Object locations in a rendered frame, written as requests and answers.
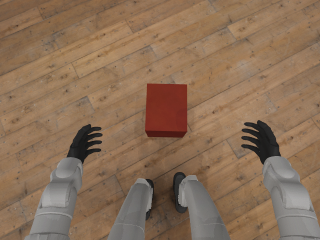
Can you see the robot left thigh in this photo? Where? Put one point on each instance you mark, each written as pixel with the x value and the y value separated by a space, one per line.
pixel 131 219

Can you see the robot left forearm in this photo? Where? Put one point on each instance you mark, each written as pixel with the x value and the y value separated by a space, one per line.
pixel 56 207

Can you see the right robot hand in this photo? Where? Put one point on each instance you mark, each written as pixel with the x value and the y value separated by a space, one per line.
pixel 266 143

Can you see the robot left shin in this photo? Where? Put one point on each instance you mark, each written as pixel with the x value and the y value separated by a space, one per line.
pixel 142 181

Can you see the carton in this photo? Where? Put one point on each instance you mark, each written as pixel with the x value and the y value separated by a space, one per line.
pixel 166 110

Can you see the robot right forearm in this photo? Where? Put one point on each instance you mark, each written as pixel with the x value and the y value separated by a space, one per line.
pixel 293 208

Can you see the left robot hand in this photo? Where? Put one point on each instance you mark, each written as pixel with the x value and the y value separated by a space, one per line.
pixel 80 144

